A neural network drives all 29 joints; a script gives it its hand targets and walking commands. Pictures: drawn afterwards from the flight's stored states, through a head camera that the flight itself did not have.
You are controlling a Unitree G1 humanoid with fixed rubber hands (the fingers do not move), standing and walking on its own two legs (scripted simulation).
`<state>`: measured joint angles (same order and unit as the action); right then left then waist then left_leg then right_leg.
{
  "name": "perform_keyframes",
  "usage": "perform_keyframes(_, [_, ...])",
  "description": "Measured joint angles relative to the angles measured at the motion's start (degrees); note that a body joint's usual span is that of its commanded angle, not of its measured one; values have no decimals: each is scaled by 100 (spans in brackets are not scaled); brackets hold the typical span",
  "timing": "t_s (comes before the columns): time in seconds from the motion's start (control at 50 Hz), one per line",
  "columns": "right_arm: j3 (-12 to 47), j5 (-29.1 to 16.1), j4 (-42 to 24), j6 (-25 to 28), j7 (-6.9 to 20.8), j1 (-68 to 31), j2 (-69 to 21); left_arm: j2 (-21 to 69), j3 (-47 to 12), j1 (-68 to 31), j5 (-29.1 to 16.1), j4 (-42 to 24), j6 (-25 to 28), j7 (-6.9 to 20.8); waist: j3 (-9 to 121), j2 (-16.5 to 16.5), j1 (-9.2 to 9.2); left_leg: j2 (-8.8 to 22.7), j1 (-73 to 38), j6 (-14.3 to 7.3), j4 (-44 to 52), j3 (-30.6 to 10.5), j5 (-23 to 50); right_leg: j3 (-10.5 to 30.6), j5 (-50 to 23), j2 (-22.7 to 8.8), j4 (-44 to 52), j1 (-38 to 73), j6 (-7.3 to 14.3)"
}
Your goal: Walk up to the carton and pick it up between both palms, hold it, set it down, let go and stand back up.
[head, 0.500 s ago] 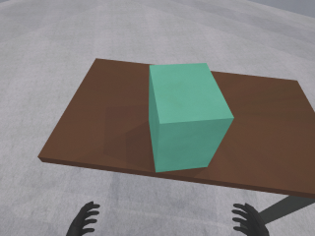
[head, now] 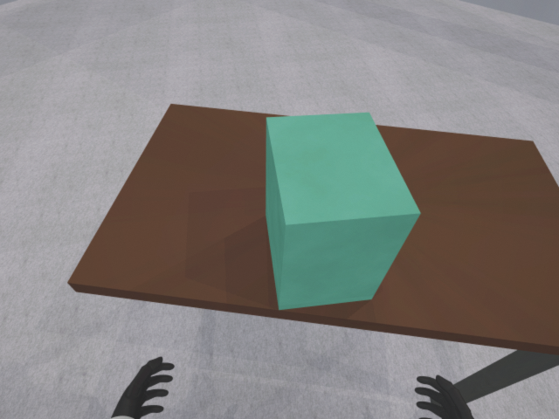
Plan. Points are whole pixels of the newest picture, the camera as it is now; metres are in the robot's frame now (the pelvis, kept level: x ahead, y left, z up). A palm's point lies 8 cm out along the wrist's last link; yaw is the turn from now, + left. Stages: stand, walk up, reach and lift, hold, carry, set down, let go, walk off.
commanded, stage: set down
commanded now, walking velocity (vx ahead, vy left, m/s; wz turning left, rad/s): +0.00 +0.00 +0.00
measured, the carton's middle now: (322, 214) +0.42 -0.04 +0.05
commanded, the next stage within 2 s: let go in 0.14 s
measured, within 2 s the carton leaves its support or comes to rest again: neither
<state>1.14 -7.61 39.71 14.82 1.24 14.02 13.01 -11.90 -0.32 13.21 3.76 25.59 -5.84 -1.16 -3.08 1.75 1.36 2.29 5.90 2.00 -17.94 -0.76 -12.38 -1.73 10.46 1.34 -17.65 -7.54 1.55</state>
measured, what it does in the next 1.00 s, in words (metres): stands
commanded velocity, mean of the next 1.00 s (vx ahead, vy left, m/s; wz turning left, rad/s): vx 0.00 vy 0.00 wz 0.00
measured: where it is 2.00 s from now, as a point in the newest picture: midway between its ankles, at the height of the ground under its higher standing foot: outside the picture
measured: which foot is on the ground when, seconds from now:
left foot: down 0.00-1.00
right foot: down 0.00-1.00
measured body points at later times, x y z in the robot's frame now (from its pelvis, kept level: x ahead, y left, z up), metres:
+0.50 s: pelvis +0.00 +0.00 +0.00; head +0.03 +0.01 +0.45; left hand +0.16 +0.23 -0.09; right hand +0.16 -0.23 -0.09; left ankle -0.03 +0.14 -0.75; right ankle -0.01 -0.10 -0.75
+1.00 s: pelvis +0.00 +0.01 +0.00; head -0.01 +0.02 +0.45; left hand +0.11 +0.30 -0.12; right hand +0.14 -0.26 -0.10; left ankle -0.03 +0.14 -0.75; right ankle -0.01 -0.10 -0.75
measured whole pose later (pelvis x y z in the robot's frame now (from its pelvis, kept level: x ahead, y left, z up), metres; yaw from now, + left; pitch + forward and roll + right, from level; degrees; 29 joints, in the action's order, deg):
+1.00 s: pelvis +0.00 +0.01 +0.00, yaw +0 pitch -1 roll -1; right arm 1.2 -4.2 45.1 3.2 0.5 11.2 17.7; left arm -20.0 -0.1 12.2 3.8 46.5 0.0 -0.4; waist 0.9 0.9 1.4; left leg 2.3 7.1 1.2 -23.0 -0.8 -15.0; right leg -1.7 11.8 1.3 -20.3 -7.7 1.1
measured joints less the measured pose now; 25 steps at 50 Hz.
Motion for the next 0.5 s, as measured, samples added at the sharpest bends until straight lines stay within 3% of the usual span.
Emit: perform_keyframes(0.5, [0,75,329,10,0,-261,0,-4,0,-95,0,196,0,19,5,-70,0,0,43,-23,-98,0,-53,0,2,1,0,2,-5])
